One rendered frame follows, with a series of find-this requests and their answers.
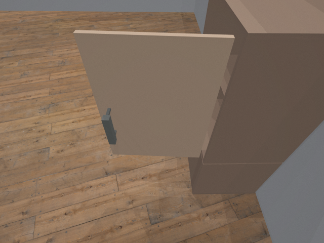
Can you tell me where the cupboard door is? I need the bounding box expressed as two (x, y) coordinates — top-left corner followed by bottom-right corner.
(73, 30), (235, 157)

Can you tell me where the handle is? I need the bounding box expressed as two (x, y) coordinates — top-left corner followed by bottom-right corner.
(101, 108), (117, 144)

